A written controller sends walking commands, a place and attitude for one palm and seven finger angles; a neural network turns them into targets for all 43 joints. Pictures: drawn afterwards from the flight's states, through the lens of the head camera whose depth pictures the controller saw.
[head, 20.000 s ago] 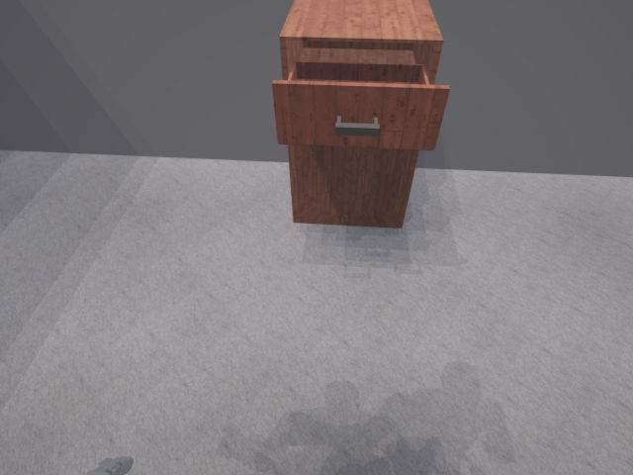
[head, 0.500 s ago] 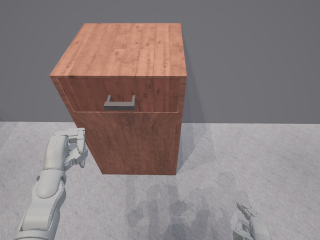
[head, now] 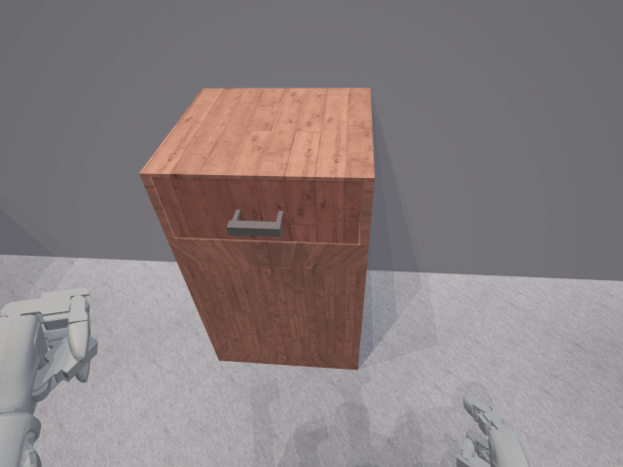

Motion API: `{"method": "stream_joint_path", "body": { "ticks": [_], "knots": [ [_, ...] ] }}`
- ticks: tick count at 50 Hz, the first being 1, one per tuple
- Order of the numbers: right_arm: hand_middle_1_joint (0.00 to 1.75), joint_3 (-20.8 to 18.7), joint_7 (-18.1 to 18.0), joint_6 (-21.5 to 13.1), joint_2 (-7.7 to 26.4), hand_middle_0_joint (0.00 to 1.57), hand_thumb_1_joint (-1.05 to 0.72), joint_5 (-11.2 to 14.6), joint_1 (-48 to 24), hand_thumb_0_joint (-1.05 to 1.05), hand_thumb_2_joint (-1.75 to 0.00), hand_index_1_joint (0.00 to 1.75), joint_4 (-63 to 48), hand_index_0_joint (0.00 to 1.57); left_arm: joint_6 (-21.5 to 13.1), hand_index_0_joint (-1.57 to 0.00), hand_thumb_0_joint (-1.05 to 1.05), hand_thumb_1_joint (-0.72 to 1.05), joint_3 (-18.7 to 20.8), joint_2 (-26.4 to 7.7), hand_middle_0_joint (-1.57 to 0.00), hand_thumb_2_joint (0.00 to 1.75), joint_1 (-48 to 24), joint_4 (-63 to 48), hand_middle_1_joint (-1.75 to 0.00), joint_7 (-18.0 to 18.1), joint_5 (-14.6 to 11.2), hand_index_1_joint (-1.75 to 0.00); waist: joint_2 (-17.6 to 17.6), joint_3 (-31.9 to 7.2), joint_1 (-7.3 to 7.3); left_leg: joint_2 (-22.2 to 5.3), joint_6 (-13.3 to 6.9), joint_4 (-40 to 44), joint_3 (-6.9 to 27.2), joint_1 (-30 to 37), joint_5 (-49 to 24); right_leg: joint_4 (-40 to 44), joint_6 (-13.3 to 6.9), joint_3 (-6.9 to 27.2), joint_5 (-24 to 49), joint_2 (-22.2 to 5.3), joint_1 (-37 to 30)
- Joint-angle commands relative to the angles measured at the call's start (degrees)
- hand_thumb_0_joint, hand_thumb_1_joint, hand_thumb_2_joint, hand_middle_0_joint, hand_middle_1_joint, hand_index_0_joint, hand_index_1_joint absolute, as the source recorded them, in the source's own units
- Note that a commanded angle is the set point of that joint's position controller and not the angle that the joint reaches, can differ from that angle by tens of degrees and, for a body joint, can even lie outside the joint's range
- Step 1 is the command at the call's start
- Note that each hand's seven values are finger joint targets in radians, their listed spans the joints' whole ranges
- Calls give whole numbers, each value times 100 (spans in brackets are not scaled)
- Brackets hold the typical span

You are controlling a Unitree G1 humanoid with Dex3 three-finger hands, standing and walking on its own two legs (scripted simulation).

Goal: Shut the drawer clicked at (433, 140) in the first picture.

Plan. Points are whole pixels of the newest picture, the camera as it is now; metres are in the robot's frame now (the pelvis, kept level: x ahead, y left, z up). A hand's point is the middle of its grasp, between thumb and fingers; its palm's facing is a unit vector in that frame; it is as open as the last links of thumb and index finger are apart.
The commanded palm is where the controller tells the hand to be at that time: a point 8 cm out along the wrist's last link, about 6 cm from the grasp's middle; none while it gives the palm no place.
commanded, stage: draw the hand back to the body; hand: left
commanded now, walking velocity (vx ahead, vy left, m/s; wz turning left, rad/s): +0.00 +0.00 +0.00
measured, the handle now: (256, 221) +0.61 +0.20 -0.06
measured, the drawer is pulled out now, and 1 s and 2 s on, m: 0.00 0.00 0.00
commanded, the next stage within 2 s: step back with the hand held close in 0.16 s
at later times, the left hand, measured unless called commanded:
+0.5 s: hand (108, 336) +0.19 +0.23 +0.15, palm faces +0.34 -0.82 -0.45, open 3.2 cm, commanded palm +0.13 +0.27 +0.17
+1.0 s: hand (36, 398) +0.13 +0.27 +0.15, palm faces +0.33 -0.80 -0.50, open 3.2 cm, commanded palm +0.07 +0.31 +0.17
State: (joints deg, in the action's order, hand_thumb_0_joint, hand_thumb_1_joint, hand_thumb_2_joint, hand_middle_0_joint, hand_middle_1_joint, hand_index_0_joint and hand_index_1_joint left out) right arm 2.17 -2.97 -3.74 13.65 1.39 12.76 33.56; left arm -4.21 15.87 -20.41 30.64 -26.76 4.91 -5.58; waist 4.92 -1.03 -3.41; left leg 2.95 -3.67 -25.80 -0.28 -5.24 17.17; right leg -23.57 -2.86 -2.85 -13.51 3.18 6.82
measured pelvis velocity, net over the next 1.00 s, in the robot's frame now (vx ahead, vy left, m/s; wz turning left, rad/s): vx -0.06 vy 0.03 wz -0.02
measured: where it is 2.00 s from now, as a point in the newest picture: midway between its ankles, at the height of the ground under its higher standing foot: outside the picture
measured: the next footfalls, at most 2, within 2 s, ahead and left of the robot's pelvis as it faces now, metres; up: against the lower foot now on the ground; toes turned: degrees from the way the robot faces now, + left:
left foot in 1.86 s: -0.07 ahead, +0.12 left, +0.00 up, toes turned +4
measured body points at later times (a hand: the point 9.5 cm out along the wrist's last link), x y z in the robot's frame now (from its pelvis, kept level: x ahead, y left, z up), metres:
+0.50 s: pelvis -0.01 -0.01 +0.00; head +0.00 -0.03 +0.45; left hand +0.17 +0.27 +0.18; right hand +0.16 -0.25 -0.09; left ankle -0.03 +0.07 -0.74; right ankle +0.00 -0.09 -0.74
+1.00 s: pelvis -0.06 +0.03 -0.01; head -0.05 +0.03 +0.44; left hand +0.11 +0.31 +0.17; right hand +0.13 -0.21 -0.08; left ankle -0.03 +0.07 -0.74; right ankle +0.00 -0.09 -0.74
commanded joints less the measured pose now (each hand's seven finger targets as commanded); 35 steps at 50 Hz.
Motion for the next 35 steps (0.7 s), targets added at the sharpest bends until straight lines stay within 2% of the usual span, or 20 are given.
{"method": "stream_joint_path", "body": {
  "ticks": [1,3,4,5,7,9,11,12,14,15,16,17,19,21,24,25,29,30,32,35],
  "knots": [
    [30,-219,-60,-441,519,20,-90,-5,-831,0,-90,30,-900,20,-403,-140,0,90,566,-752,-140,90,-289,-1029,-160,91,11,-160,-384,215,91,-410,184,446,312,-526,-1038,401,65,348,683,-319,-40],
    [30,-252,-72,-441,566,20,-90,8,-795,0,-90,30,-878,20,-429,-140,0,90,472,-674,-140,90,-476,-957,-160,99,37,-160,-366,349,146,-417,151,457,326,-541,-704,469,85,369,285,-335,140],
    [30,-263,-101,-452,568,20,-90,-3,-800,0,-90,30,-857,20,-443,-140,0,90,540,-744,-140,90,-525,-887,-160,123,37,-160,-523,328,130,-398,111,435,313,-549,-609,509,102,382,159,-346,155],
    [30,-273,-125,-464,575,20,-90,-3,-816,0,-90,30,-852,20,-442,-140,0,90,553,-756,-140,90,-551,-850,-160,123,34,-160,-517,384,123,-388,97,409,286,-548,-540,582,101,418,41,-355,186],
    [30,-273,-151,-489,543,20,-90,-12,-829,0,-90,30,-864,20,-497,-140,0,90,618,-827,-140,90,-563,-922,-160,147,35,-160,-458,152,81,-358,71,372,258,-489,-516,583,111,476,-56,-408,85],
    [30,-272,-166,-549,538,20,-90,-20,-847,0,-90,30,-878,20,-540,-140,0,90,660,-914,-140,90,-608,-1171,-160,178,55,-160,-261,-178,45,-337,66,321,232,-370,-689,539,100,517,145,-437,-93],
    [30,-244,-178,-619,506,20,-90,-37,-856,0,-90,30,-859,20,-566,-140,0,90,679,-939,-140,90,-561,-1282,-160,211,63,-160,-41,-282,18,-327,99,326,243,-374,-815,498,83,521,319,-455,-231],
    [30,-243,-181,-647,494,20,-90,-38,-855,0,-90,30,-850,20,-564,-140,0,90,722,-973,-140,90,-468,-1278,-160,229,57,-160,-148,-308,1,-328,94,320,229,-374,-924,472,87,518,488,-453,-275],
    [30,-242,-167,-671,488,20,-90,-39,-853,0,-90,30,-826,20,-562,-140,0,90,722,-961,-140,90,-431,-1297,-160,234,63,-160,-108,-312,-4,-329,109,323,227,-372,-1135,408,82,508,781,-443,-345],
    [30,-217,-139,-578,583,20,-90,-17,-635,0,-90,30,-1089,20,-971,-140,0,90,1797,-1938,-140,90,-1590,-1805,-160,302,97,-160,-21,441,230,-375,8,318,466,-842,-593,782,80,1228,797,-754,128],
    [30,-327,-127,-506,548,20,-90,-69,-672,0,-90,30,-791,20,-1033,-140,0,90,1567,-1499,-140,90,-935,-1147,-160,261,136,-160,-551,377,260,-411,4,50,501,-861,-526,929,43,1440,726,-956,260],
    [30,-381,-82,-404,559,20,-90,-88,-652,0,-90,30,-725,20,-1005,-140,0,90,1274,-1107,-140,90,-407,-738,-160,219,160,-160,-824,341,299,-405,9,-149,448,-761,-635,1009,78,1538,832,-1073,369],
    [30,-426,-8,-227,580,20,-90,-82,-642,0,-90,30,-741,20,-1008,-140,0,90,891,-705,-140,90,-56,-547,-160,162,181,-160,-762,164,359,-428,19,-192,385,-657,-822,917,164,1368,1094,-1118,398],
    [30,-488,23,-134,627,20,-90,-74,-658,0,-90,30,-744,20,-1069,-140,0,90,804,-610,-140,90,248,-527,-160,137,190,-160,-461,-154,360,-495,24,24,383,-643,-1171,625,228,1062,1497,-1014,177],
    [30,-551,24,24,665,20,-90,-43,-759,0,-90,30,-866,20,-1089,-140,0,90,943,-812,-140,90,442,-870,-160,188,202,-160,-379,-597,346,-607,-11,271,404,-720,-1683,199,339,736,2105,-851,-192],
    [30,-554,-3,41,694,20,-90,-53,-815,0,-90,30,-915,20,-1108,-140,0,90,1040,-968,-140,90,416,-1113,-160,208,204,-160,-298,-746,314,-614,6,320,439,-803,-1933,71,308,651,2326,-810,-365],
    [30,-581,-71,132,647,20,-90,-10,-802,0,-90,30,-1109,20,-1104,-140,0,90,1355,-1310,-140,90,527,-1642,-160,305,185,-160,-528,-1193,313,-644,32,174,464,-1031,-2386,-263,297,672,3060,-800,-745],
    [30,-579,-103,150,656,20,-90,-15,-830,0,-90,30,-1118,20,-1076,-140,0,90,1468,-1429,-140,90,531,-1675,-160,330,168,-160,-442,-1202,295,-647,48,184,493,-1133,-2412,-314,279,672,3131,-809,-775],
    [30,-587,-128,167,631,20,-90,-7,-779,0,-90,30,-1151,20,-1057,-140,0,90,1426,-1346,-140,90,646,-1684,-160,335,166,-160,-387,-1203,315,-668,56,172,528,-1167,-2528,-412,263,651,3157,-776,-732],
    [30,-616,-146,159,684,20,-90,-42,-760,0,-90,30,-1127,20,-1034,-140,0,90,1318,-1218,-140,90,685,-1635,-160,309,194,-160,-30,-990,330,-767,22,291,655,-1289,-2538,-486,280,580,2711,-647,-486]
  ]
}}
